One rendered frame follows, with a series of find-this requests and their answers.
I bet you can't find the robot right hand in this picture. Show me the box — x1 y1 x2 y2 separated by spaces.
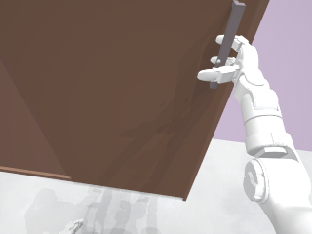
197 35 259 84

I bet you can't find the handle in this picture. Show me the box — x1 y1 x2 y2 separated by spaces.
210 0 246 89

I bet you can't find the robot left hand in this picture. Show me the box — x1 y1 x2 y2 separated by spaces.
59 218 84 234

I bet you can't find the wardrobe door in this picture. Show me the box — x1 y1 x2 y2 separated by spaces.
0 50 70 176
0 0 259 198

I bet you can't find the robot right forearm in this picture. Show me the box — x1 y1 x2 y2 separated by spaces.
233 67 311 199

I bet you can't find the robot right upper arm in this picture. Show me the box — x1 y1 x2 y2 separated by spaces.
243 158 312 234

